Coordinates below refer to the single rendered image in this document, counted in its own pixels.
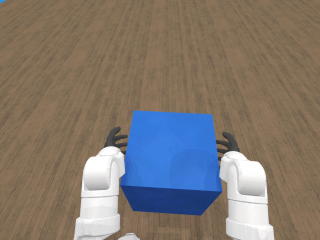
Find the left robot forearm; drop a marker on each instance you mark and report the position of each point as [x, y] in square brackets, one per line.
[99, 217]

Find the robot left hand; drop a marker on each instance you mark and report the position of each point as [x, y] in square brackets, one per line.
[111, 139]

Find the robot right hand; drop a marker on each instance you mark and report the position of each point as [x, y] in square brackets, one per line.
[232, 145]

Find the carton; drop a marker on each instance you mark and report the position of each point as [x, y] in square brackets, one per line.
[171, 163]

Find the right robot forearm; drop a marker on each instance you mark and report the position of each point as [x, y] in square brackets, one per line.
[248, 217]

